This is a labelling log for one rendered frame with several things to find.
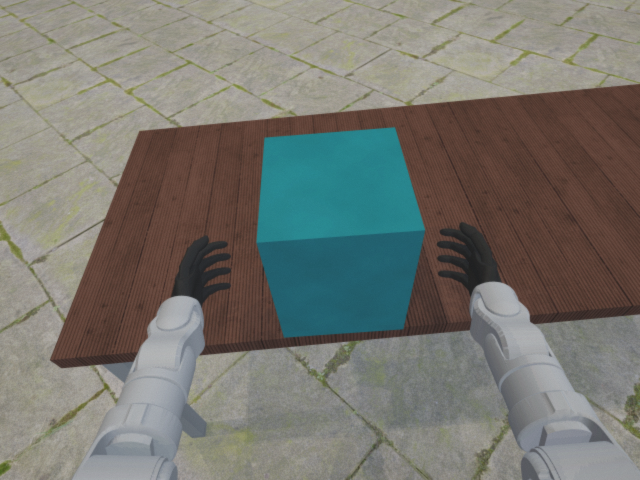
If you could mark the carton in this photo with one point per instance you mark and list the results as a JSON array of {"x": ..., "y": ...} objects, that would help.
[{"x": 339, "y": 231}]

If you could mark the left robot upper arm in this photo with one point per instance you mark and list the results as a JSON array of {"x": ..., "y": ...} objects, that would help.
[{"x": 128, "y": 467}]

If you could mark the right robot hand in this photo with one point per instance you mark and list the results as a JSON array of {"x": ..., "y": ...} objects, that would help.
[{"x": 479, "y": 265}]

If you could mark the right robot upper arm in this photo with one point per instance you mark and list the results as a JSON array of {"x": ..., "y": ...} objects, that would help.
[{"x": 600, "y": 460}]

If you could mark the left robot hand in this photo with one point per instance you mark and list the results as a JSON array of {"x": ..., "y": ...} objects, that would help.
[{"x": 191, "y": 278}]

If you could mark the left robot forearm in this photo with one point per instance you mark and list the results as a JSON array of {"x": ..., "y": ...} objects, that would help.
[{"x": 146, "y": 418}]

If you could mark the right robot forearm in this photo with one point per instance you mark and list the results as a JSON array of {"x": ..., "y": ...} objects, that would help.
[{"x": 544, "y": 409}]

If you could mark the table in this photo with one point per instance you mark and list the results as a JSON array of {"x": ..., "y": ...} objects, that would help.
[{"x": 551, "y": 180}]

